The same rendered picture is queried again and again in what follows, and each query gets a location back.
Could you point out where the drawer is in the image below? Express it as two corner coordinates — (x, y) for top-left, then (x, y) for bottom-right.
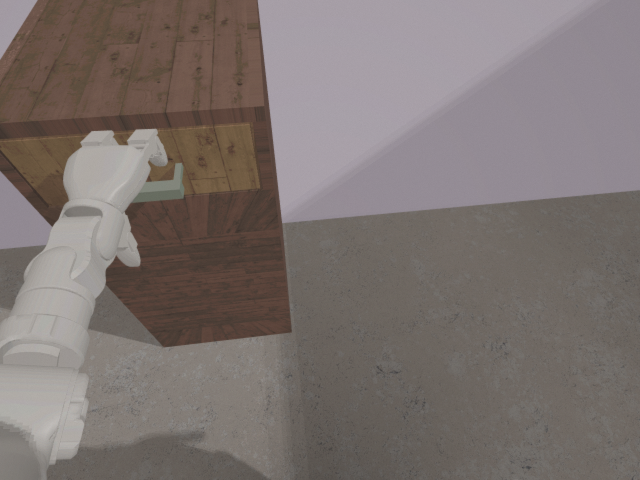
(0, 122), (260, 206)

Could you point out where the left robot upper arm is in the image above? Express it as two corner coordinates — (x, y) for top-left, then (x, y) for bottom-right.
(0, 364), (89, 480)

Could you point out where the left robot forearm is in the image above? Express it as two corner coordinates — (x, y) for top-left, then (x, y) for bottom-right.
(0, 198), (125, 369)

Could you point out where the cabinet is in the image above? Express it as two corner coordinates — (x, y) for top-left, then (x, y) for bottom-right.
(0, 0), (292, 347)

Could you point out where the robot left hand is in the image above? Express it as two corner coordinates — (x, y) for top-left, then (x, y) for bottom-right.
(63, 129), (168, 267)

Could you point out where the handle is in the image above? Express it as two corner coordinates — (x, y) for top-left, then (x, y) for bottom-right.
(132, 163), (184, 203)

